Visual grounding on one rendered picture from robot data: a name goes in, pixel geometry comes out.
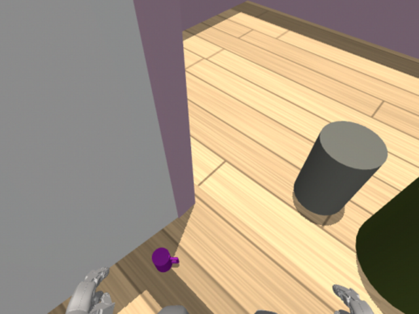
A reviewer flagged right robot hand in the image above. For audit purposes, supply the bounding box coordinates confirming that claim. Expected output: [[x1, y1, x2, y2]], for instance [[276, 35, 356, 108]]
[[333, 285, 374, 314]]

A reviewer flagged left robot hand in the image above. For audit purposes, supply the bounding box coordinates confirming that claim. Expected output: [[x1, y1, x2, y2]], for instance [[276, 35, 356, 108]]
[[65, 267, 115, 314]]

